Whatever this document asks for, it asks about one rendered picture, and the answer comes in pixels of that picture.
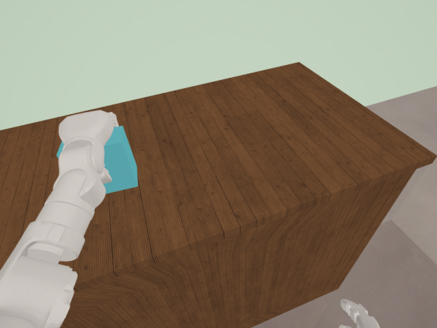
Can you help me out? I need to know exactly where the sponge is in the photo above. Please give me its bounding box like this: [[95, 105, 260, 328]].
[[57, 126, 138, 194]]

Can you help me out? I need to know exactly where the left robot hand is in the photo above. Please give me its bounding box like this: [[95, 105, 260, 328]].
[[59, 110, 119, 184]]

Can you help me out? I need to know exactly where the table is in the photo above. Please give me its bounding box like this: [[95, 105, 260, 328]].
[[0, 62, 437, 328]]

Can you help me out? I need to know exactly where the right robot hand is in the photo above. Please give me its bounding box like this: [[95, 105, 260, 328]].
[[339, 299, 380, 328]]

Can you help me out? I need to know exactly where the left robot forearm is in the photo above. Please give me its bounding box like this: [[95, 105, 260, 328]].
[[0, 136, 106, 288]]

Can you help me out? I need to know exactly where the robot left upper arm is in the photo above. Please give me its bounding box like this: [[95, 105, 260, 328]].
[[0, 256, 78, 328]]

